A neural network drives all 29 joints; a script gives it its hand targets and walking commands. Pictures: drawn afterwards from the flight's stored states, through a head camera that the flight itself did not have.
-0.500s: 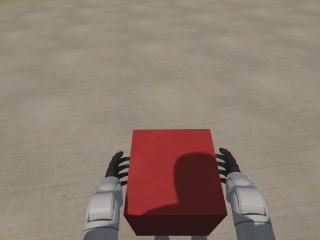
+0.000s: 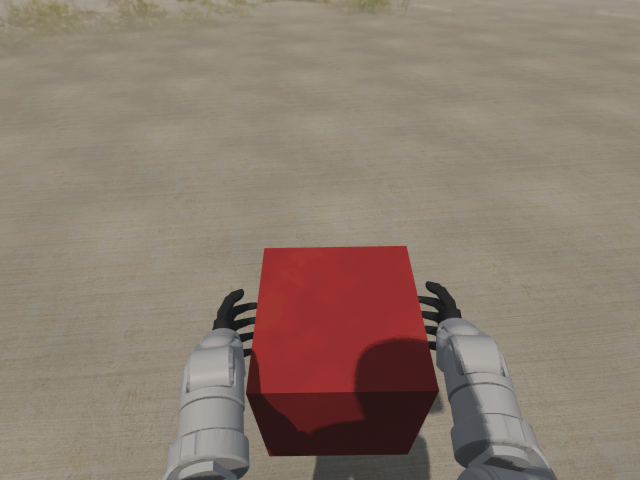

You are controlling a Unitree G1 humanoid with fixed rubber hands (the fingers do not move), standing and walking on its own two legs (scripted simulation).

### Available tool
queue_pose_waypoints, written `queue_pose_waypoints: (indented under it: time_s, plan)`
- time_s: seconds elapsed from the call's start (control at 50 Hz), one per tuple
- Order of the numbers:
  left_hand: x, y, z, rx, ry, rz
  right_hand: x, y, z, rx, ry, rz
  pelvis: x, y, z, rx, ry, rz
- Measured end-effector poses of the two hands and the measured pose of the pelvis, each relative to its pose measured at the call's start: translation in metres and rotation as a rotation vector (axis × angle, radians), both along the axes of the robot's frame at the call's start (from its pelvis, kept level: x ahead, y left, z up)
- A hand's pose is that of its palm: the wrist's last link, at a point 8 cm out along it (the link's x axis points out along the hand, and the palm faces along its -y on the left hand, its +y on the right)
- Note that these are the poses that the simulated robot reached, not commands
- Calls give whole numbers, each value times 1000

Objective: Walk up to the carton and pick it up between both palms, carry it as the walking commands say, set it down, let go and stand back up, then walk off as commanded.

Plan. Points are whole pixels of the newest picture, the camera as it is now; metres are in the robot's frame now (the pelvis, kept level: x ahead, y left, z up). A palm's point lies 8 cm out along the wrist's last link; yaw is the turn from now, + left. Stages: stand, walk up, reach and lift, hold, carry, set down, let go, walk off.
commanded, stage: set down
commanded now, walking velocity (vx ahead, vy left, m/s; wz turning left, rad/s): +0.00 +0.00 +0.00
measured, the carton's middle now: (336, 352) +0.32 +0.00 -0.02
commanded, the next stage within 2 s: none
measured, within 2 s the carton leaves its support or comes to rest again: neither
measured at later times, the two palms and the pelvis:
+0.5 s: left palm (246, 358) +0.33 +0.14 -0.04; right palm (442, 362) +0.31 -0.16 -0.04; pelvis +0.02 +0.01 -0.01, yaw +0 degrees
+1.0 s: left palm (254, 374) +0.35 +0.14 -0.12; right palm (428, 377) +0.34 -0.15 -0.13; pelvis -0.01 +0.02 -0.07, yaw -1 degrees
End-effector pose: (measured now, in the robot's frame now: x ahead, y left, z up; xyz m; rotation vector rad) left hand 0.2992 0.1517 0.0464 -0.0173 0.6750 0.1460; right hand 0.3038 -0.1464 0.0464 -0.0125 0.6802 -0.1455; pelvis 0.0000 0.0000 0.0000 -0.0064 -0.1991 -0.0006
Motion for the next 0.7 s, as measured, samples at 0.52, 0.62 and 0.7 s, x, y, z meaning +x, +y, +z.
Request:
queue_pose_waypoints:
  time_s: [0.52,0.62,0.7]
  plan:
    - [33,-11,-88,13,56,-64,12,-11,-92,14,58,-68,23,7,-12,-2,286,-2]
    - [37,-13,-103,13,47,-68,16,-13,-106,23,48,-80,19,11,-20,-1,354,-9]
    - [40,-13,-116,7,40,-65,19,-13,-119,30,40,-89,13,14,-29,1,405,-13]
